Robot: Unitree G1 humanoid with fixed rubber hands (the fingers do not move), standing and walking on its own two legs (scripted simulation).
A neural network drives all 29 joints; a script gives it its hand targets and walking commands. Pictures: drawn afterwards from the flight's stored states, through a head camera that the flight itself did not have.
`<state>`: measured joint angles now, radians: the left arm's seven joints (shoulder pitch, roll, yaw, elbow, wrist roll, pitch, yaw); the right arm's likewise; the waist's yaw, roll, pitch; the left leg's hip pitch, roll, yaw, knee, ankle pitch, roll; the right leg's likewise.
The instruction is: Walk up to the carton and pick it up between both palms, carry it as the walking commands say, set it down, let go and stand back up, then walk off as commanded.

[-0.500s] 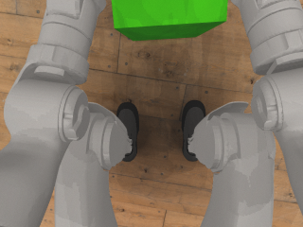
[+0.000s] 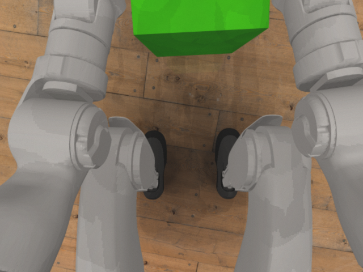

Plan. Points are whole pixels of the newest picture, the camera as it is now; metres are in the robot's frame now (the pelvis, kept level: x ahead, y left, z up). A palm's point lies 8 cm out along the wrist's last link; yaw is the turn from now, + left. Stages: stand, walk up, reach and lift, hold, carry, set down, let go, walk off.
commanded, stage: reach and lift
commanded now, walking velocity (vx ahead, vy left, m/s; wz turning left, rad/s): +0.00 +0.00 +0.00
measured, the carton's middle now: out of the picture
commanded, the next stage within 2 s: none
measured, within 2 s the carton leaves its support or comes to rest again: neither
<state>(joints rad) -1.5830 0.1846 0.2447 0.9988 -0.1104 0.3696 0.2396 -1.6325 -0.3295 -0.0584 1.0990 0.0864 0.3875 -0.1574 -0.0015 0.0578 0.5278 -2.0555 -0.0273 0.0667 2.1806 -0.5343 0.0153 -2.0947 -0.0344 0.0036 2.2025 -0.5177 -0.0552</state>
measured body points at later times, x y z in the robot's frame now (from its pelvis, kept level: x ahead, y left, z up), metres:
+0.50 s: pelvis -0.01 +0.01 +0.03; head +0.31 -0.03 +0.34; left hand +0.57 +0.10 -0.03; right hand +0.56 -0.16 -0.05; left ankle +0.14 +0.11 -0.34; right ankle +0.14 -0.11 -0.34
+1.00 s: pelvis -0.01 +0.00 +0.09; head +0.28 -0.03 +0.41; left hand +0.55 +0.10 +0.04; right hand +0.54 -0.16 +0.02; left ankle +0.14 +0.11 -0.34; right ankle +0.14 -0.11 -0.34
